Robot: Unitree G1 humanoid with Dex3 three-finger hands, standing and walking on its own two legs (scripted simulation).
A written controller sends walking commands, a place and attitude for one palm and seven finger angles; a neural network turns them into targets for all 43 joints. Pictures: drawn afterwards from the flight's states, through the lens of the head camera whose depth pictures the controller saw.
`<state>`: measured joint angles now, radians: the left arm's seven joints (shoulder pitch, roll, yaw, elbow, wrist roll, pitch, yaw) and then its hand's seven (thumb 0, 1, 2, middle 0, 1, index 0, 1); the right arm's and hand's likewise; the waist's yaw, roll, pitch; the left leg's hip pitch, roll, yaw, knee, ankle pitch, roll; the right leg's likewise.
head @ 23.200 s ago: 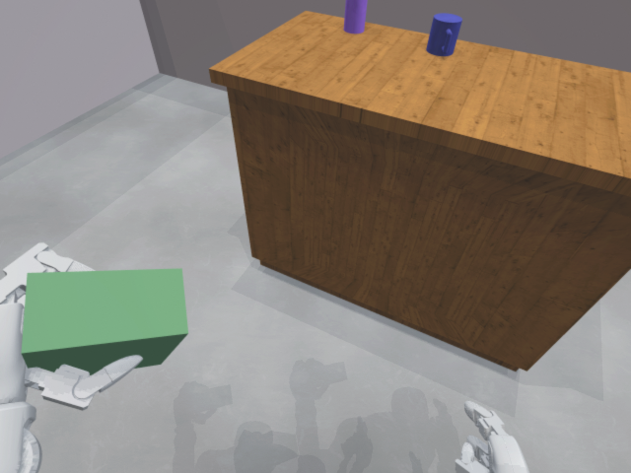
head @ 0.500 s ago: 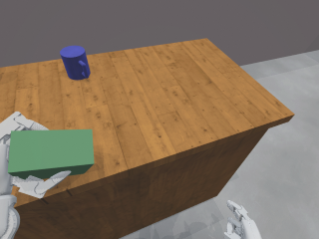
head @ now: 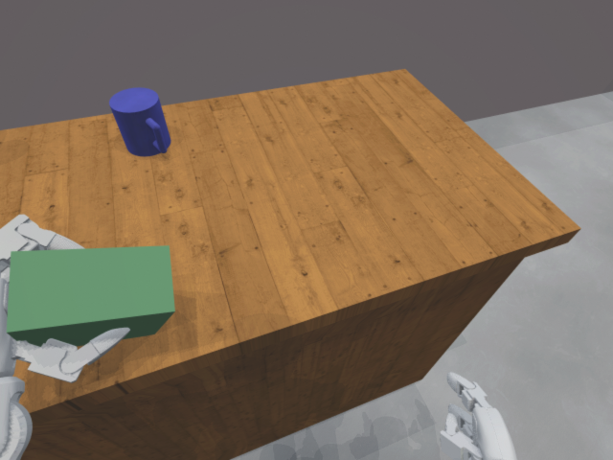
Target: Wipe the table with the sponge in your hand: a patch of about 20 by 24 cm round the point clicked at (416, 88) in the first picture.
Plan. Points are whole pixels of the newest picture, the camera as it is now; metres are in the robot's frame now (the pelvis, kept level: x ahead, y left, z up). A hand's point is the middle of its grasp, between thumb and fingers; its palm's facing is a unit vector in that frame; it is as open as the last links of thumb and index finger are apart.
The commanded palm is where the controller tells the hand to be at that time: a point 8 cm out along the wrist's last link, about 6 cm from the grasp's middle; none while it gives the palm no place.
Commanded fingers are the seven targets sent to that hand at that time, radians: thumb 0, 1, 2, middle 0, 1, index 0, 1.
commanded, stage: look again from close up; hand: left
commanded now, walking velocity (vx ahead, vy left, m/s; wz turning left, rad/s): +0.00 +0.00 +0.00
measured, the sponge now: (119, 299) +0.23 +0.22 +0.14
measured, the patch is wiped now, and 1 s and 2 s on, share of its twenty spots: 0.00 0.00 0.00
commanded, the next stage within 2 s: come to a stop and stand still in 0.28 s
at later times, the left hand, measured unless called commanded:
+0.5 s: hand (47, 269) +0.23 +0.27 +0.19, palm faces +0.46 -0.79 -0.41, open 10.1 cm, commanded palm +0.15 +0.28 +0.17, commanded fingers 0.00 0.10 1.30 -1.20 -1.60 -1.20 -1.60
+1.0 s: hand (55, 297) +0.22 +0.26 +0.16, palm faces +0.41 -0.86 -0.30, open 10.1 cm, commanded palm +0.15 +0.29 +0.17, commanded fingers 0.00 0.10 1.30 -1.20 -1.60 -1.20 -1.60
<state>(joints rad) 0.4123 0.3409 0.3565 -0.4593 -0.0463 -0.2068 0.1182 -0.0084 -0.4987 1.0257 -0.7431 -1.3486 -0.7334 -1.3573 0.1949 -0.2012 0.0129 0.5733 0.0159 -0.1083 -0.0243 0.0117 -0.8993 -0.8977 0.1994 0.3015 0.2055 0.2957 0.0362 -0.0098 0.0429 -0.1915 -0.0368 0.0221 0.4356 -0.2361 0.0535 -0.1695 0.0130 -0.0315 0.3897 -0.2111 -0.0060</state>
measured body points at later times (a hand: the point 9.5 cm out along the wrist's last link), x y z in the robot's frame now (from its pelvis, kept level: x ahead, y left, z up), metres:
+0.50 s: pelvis -0.01 -0.01 +0.00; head +0.02 +0.02 +0.45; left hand +0.20 +0.31 +0.21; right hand +0.18 -0.23 -0.08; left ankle +0.00 +0.08 -0.74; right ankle +0.00 -0.12 -0.74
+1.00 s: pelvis -0.01 +0.02 +0.00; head +0.00 +0.03 +0.45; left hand +0.19 +0.31 +0.18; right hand +0.17 -0.21 -0.07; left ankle +0.00 +0.08 -0.74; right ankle +0.00 -0.12 -0.74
